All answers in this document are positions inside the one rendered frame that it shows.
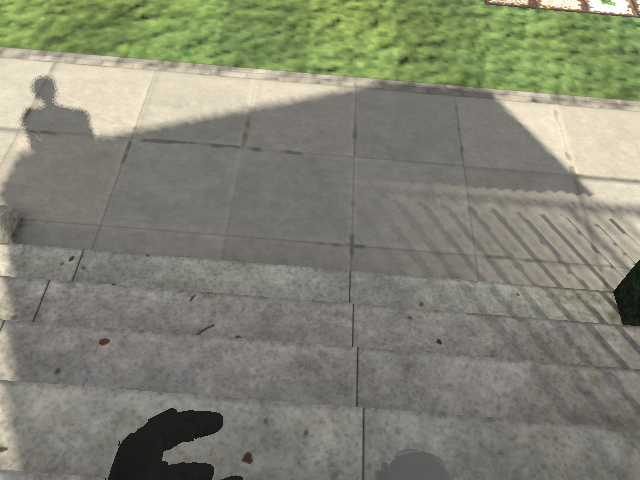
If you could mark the robot left hand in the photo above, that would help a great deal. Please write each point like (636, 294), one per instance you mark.
(139, 456)

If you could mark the right robot shin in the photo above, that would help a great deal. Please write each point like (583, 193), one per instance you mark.
(407, 451)

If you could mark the robot right thigh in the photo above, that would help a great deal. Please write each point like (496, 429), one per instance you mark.
(414, 466)

